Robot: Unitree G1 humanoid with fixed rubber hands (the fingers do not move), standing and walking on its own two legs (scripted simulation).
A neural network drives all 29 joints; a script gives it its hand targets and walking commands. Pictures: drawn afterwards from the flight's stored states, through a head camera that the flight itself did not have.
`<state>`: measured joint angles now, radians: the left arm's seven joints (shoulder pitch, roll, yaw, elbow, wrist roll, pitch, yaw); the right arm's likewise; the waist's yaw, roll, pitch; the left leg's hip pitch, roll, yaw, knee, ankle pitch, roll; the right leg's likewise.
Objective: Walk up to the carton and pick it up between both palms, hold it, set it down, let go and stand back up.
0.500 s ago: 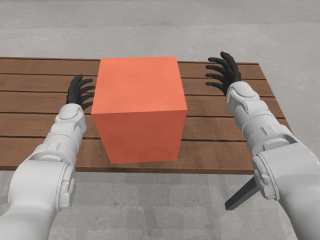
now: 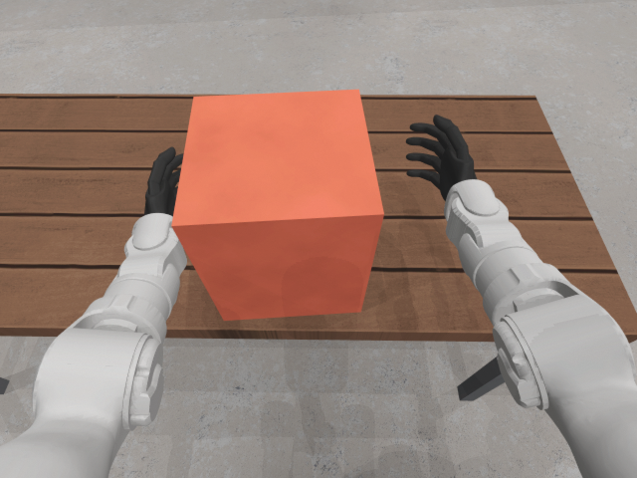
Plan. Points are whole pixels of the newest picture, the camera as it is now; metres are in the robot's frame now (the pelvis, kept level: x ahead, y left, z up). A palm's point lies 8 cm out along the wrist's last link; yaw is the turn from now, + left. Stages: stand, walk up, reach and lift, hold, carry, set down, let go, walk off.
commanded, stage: reach and lift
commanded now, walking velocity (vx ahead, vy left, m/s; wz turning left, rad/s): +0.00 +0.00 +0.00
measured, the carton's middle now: (285, 215) +0.48 +0.08 +0.02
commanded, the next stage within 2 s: none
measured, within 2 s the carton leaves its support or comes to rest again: leaves its support in 2.00 s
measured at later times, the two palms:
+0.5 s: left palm (179, 221) +0.43 +0.21 +0.06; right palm (424, 199) +0.46 -0.10 +0.08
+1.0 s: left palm (179, 229) +0.42 +0.20 +0.06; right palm (425, 204) +0.45 -0.10 +0.08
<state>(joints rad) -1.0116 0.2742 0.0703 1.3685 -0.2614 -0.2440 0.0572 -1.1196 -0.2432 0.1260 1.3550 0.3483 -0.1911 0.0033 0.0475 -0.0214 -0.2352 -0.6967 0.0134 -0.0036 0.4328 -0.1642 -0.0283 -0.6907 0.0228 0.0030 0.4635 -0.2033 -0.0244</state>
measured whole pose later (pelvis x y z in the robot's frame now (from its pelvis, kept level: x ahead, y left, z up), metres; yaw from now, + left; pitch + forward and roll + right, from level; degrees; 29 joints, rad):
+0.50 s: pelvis +0.00 +0.00 +0.00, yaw +0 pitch +22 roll +0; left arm -0.98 0.15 0.45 1.33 0.12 -0.29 0.04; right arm -1.02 -0.03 -0.47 1.23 -0.30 -0.22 -0.04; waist 0.05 -0.03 -0.21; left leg -0.65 0.01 0.00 0.43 -0.17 -0.03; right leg -0.65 0.02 0.00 0.46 -0.20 -0.02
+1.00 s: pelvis +0.00 +0.00 +0.00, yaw +0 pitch +19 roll +0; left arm -0.93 0.11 0.54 1.24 0.19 -0.24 0.02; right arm -0.98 0.03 -0.58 1.13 -0.41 -0.17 -0.03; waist 0.05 -0.03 -0.18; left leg -0.60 0.01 0.00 0.43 -0.17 -0.02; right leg -0.59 0.02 0.00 0.46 -0.21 -0.02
